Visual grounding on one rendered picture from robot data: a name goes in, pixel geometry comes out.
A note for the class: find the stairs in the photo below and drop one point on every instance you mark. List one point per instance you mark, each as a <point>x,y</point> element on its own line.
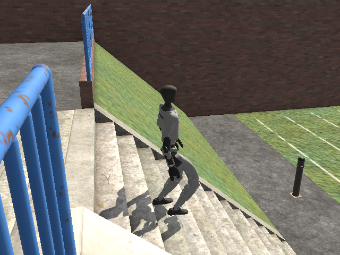
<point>126,180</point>

